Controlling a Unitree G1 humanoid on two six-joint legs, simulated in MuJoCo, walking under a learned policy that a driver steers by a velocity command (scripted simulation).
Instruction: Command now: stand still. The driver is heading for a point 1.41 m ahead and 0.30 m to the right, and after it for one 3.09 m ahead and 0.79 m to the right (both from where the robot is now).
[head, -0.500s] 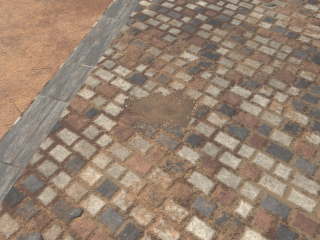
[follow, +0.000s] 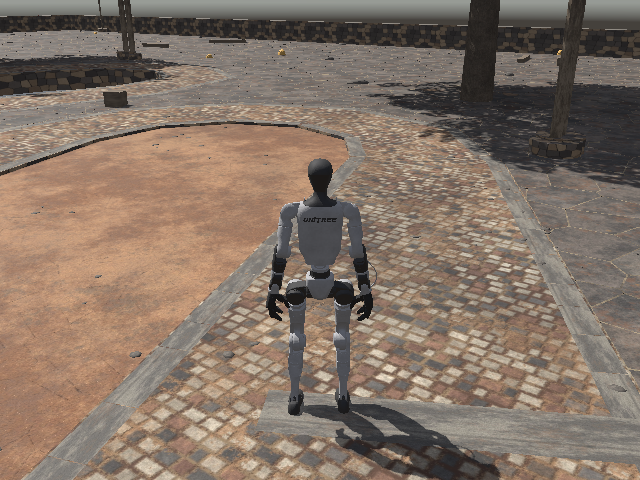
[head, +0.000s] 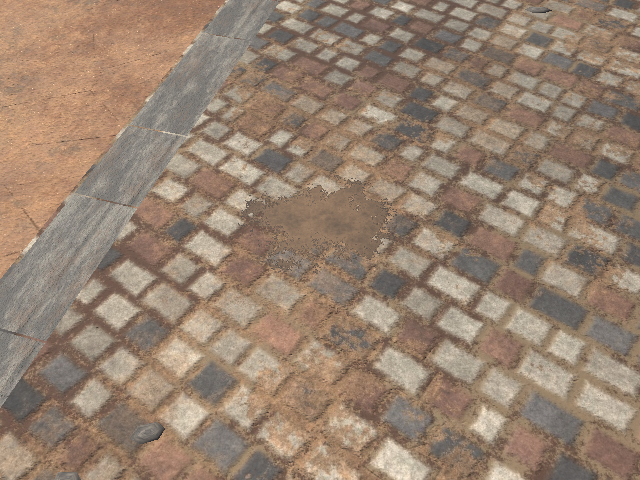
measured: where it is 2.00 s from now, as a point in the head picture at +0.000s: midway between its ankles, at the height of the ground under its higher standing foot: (330, 384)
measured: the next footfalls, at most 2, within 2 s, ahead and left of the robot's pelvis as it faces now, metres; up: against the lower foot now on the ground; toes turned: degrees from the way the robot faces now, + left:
right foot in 1.20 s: +0.42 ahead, -0.10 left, +0.00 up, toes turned -2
left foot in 1.74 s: +0.73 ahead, +0.15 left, +0.00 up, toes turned +3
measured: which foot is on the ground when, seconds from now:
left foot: down 0.00-1.00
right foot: down 0.00-0.74, up 0.76-1.00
